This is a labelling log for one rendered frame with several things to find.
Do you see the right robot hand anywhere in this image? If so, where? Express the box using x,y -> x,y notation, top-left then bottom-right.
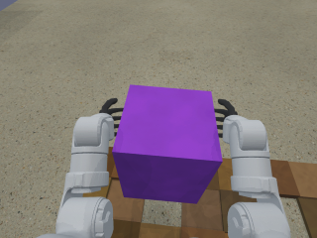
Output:
214,99 -> 238,138

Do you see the left robot hand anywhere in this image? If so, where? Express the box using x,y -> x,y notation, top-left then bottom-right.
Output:
99,98 -> 124,137

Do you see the robot right forearm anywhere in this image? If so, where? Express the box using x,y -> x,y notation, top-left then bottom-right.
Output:
222,115 -> 291,238

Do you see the carton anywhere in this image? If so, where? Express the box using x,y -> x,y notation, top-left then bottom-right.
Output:
112,84 -> 223,204

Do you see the robot left forearm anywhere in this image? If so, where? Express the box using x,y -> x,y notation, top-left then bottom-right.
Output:
55,113 -> 115,233

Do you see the robot right upper arm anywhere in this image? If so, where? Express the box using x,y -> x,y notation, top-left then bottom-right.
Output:
227,201 -> 290,238

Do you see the robot left upper arm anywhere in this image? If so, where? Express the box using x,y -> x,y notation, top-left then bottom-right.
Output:
36,196 -> 114,238

